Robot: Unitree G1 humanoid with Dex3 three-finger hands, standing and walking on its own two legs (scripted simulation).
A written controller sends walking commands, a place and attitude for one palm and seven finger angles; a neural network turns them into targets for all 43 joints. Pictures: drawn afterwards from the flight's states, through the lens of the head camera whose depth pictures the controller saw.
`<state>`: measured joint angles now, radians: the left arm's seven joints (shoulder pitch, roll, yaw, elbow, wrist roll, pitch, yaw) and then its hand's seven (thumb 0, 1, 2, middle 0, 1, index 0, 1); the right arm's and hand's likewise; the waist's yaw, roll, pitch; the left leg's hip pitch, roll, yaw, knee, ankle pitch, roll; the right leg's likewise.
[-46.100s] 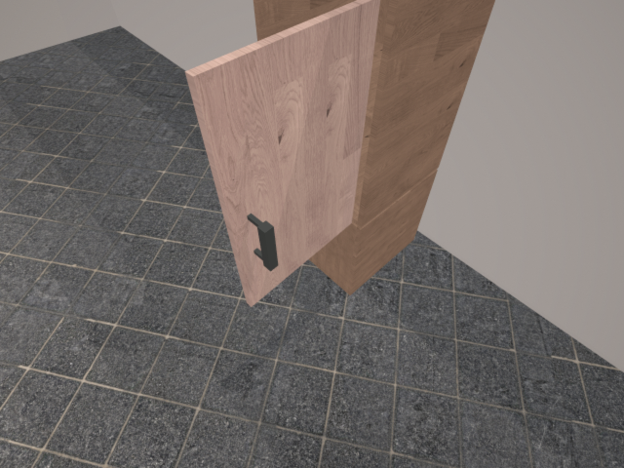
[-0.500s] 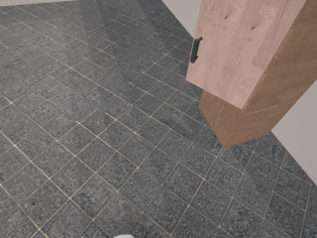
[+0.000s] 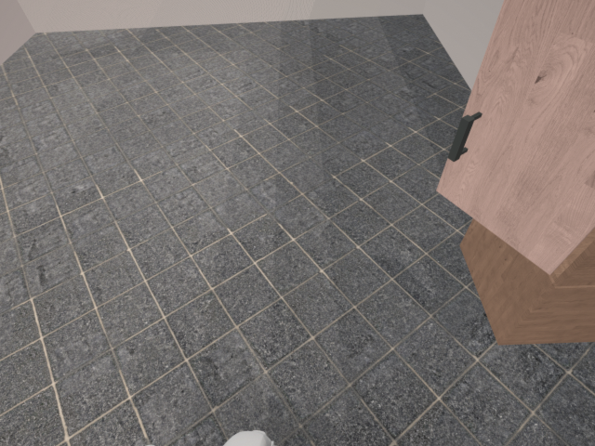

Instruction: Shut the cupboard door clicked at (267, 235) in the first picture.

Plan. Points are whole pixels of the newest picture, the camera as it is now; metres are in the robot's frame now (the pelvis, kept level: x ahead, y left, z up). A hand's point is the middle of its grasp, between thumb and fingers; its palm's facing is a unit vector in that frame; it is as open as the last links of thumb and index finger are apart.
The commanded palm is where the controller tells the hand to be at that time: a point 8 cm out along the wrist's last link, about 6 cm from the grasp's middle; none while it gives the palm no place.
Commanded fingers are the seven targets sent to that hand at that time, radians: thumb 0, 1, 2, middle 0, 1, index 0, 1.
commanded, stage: walk to a spot facing it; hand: left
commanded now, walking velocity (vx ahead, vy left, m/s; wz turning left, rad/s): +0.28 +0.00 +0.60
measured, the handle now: (465, 136) +0.84 -0.40 -0.10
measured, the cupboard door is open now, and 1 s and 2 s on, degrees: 33 33 33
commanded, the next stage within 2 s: turn to face it in 0.52 s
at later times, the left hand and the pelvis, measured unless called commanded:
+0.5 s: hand out of the picture +0.04 +0.21 -0.19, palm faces +0.39 -0.89 -0.22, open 7.4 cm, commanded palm none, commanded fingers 0.00 0.90 0.90 -0.20 -0.30 -0.20 -0.30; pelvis +0.16 +0.05 -0.02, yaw +19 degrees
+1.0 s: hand (187, 331) +0.34 +0.23 -0.16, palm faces +0.33 -0.92 -0.21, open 7.3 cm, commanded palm none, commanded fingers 0.00 0.90 0.90 -0.20 -0.30 -0.20 -0.30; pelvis +0.32 +0.04 +0.00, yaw +19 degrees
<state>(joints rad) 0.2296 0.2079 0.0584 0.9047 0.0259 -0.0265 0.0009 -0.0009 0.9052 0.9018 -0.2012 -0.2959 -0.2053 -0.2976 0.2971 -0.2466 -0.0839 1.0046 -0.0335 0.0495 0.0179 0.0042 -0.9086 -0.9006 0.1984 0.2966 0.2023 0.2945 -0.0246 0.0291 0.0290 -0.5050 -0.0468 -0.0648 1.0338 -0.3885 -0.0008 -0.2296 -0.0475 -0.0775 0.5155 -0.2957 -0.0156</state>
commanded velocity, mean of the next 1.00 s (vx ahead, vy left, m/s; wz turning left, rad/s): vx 0.14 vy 0.00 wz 0.11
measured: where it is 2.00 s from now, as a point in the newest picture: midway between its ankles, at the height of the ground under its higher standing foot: (293, 401)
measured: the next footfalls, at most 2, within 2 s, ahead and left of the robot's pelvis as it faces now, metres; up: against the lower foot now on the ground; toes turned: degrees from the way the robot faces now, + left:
left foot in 0.40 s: +0.21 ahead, +0.14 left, +0.00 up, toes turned +23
right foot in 0.82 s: +0.43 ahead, -0.02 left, +0.00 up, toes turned +19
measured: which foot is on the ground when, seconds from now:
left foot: up 0.00-0.38, down 0.40-0.84, up 0.86-1.00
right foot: down 0.00-0.38, up 0.40-0.80, down 0.82-1.00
